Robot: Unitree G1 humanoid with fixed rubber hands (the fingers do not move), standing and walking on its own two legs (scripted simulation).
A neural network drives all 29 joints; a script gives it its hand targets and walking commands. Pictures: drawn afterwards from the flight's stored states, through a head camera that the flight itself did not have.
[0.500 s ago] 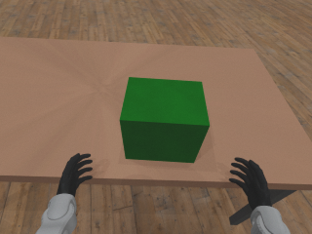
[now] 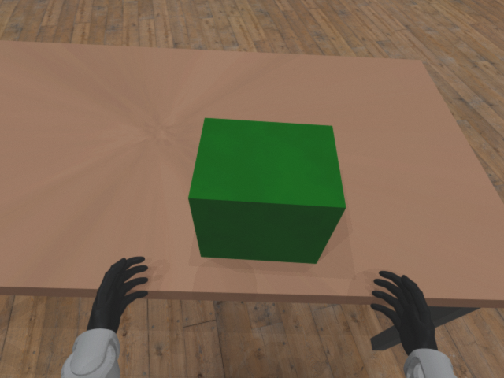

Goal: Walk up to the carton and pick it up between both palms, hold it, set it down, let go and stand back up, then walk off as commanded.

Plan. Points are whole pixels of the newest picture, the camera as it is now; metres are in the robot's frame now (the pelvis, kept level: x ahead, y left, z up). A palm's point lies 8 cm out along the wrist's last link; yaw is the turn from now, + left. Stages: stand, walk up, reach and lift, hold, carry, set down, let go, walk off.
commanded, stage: set down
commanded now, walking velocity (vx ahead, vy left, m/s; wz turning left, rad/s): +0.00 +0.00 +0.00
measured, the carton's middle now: (263, 194) +0.42 -0.02 +0.03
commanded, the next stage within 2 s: let go in 0.44 s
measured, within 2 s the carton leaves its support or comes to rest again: neither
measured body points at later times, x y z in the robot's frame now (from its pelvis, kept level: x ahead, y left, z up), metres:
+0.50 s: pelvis +0.00 +0.00 +0.00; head +0.00 +0.01 +0.45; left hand +0.23 +0.21 +0.00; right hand +0.20 -0.24 -0.01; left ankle +0.03 +0.14 -0.74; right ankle +0.02 -0.13 -0.74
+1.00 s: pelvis -0.01 +0.00 +0.00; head -0.03 +0.00 +0.45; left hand +0.23 +0.21 +0.00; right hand +0.20 -0.24 -0.01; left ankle +0.03 +0.14 -0.74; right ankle +0.02 -0.13 -0.74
